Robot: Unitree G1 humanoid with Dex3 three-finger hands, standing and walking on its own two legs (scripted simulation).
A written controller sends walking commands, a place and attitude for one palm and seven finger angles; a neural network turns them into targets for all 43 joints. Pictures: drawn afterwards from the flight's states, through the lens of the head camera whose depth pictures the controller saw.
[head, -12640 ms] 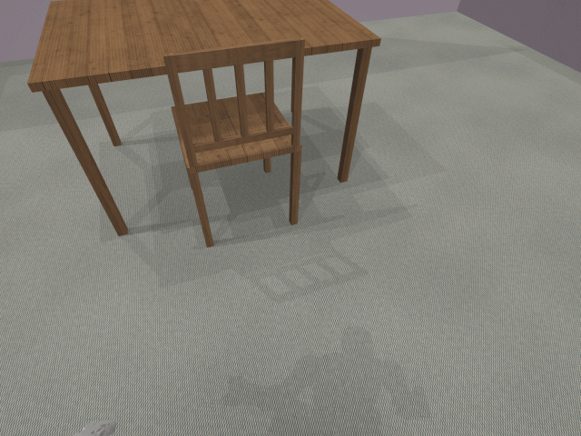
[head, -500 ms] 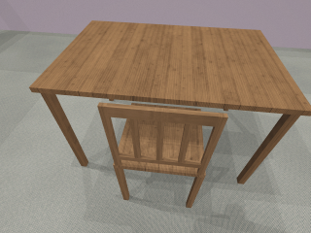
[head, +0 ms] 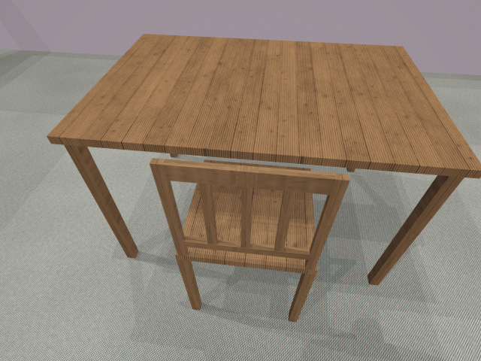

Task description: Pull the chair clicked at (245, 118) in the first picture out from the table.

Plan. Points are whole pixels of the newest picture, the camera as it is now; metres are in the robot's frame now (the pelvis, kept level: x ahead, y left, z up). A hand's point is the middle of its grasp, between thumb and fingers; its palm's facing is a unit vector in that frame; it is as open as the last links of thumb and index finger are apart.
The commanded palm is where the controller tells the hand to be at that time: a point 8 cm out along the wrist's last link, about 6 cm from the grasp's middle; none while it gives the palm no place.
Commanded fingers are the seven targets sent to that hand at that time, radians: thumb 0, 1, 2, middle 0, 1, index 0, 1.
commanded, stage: look again from close up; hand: left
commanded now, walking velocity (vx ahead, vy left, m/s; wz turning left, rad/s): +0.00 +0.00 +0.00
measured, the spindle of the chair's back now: (246, 218) +0.47 +0.02 -0.12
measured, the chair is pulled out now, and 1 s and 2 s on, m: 0.00 0.00 0.00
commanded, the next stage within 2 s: come to a stop and stand still in 0.34 s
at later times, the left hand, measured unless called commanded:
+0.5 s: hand out of the picture -0.05 +0.14 -0.17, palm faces +0.08 -0.98 -0.17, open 7.3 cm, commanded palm none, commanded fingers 0.00 0.90 0.90 -0.20 -0.30 -0.20 -0.30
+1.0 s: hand out of the picture +0.02 +0.21 -0.18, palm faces +0.02 -0.98 -0.22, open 7.3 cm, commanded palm none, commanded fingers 0.00 0.90 0.90 -0.20 -0.30 -0.20 -0.30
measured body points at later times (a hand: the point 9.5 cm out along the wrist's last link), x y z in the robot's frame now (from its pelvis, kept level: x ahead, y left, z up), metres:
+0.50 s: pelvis +0.00 -0.01 +0.00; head +0.00 -0.02 +0.45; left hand -0.05 +0.19 -0.16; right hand -0.03 -0.21 -0.17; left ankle -0.03 +0.11 -0.74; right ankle -0.03 -0.06 -0.74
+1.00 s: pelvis +0.00 +0.03 -0.01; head +0.00 +0.03 +0.44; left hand +0.02 +0.26 -0.16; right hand -0.02 -0.17 -0.17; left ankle -0.03 +0.12 -0.74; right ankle -0.03 -0.06 -0.74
